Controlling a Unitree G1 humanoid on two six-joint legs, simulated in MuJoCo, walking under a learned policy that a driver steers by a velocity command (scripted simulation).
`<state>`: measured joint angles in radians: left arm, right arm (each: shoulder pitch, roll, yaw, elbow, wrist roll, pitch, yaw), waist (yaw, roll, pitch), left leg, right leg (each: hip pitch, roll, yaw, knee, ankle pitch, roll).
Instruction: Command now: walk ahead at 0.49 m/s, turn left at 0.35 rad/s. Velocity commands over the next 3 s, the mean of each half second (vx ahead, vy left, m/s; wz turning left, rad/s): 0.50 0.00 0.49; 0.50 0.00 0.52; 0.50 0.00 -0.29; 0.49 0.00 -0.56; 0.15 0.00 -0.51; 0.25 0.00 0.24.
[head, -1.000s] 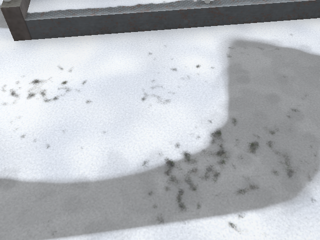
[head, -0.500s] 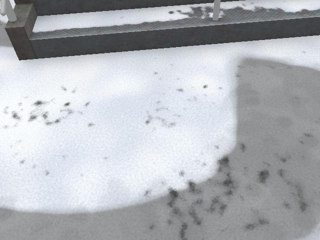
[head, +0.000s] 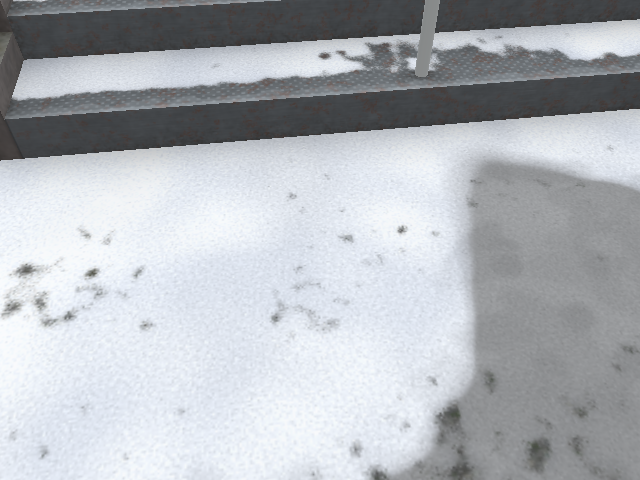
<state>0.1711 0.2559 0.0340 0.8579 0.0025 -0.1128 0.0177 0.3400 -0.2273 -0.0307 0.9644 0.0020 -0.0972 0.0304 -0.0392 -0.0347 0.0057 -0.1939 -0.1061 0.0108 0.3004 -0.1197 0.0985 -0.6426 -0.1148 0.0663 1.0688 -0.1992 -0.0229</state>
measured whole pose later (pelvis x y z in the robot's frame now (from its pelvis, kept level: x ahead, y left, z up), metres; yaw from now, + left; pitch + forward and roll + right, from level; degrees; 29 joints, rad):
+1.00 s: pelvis +0.47 +0.12 +0.00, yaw +33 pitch +2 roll +0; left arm 0.16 0.30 0.06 0.77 0.00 -0.10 0.00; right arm 0.29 -0.25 -0.06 0.73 0.00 -0.07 0.03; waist -0.02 -0.04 0.03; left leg -0.24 -0.11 -0.01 0.38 -0.16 0.11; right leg -0.63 -0.14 0.05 1.11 -0.24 0.01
